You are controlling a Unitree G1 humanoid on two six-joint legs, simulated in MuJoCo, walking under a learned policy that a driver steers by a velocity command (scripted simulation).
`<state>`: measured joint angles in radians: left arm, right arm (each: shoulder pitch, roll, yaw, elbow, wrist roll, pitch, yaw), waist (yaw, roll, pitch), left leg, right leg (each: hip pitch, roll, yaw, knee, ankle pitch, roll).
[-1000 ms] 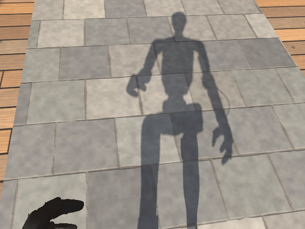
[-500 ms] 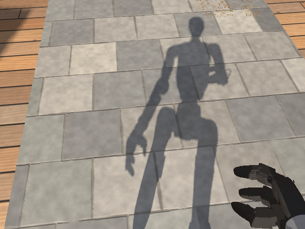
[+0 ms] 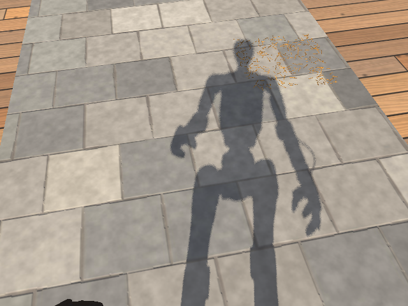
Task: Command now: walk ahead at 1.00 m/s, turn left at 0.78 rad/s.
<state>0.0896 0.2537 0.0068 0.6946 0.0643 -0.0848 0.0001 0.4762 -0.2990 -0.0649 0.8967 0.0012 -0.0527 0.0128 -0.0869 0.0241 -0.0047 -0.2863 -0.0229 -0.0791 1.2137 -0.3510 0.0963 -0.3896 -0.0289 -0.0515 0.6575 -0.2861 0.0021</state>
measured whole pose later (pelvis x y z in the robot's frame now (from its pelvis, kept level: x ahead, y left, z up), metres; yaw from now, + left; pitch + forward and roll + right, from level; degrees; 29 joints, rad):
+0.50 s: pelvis +0.46 +0.09 +0.00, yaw +21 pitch -1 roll +1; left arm 0.19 0.23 -0.01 0.72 0.04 -0.06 -0.02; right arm 0.35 -0.30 -0.04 0.83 -0.03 -0.05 0.01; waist 0.00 -0.02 0.04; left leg -0.19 -0.19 0.06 0.49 -0.29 0.18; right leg -0.60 -0.14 0.06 1.28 -0.29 0.00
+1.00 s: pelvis +0.93 +0.18 +0.01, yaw +0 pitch +0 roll -1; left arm 0.50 0.30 0.06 0.91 0.01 -0.04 -0.01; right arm 0.05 -0.24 0.05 0.61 -0.07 -0.08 0.02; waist 0.06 0.00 0.01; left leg -0.68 0.13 -0.12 1.04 -0.23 -0.05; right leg -0.11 0.22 0.09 0.37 -0.25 -0.18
